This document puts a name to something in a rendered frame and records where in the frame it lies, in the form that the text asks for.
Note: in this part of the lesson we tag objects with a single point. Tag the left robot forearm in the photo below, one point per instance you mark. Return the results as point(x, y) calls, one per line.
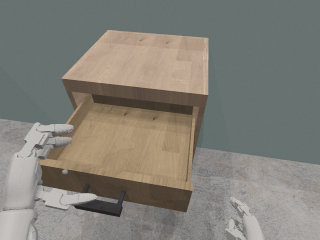
point(18, 224)

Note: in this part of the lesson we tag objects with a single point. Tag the cabinet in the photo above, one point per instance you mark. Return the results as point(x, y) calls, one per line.
point(163, 68)

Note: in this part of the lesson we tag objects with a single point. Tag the handle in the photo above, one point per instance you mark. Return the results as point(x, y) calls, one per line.
point(102, 207)

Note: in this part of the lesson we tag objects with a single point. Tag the drawer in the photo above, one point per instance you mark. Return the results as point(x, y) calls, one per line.
point(142, 147)

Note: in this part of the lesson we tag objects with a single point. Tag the left robot hand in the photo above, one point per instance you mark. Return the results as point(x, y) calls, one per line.
point(21, 189)

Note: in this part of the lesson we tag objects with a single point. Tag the right robot hand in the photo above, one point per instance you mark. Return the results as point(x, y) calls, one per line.
point(248, 227)

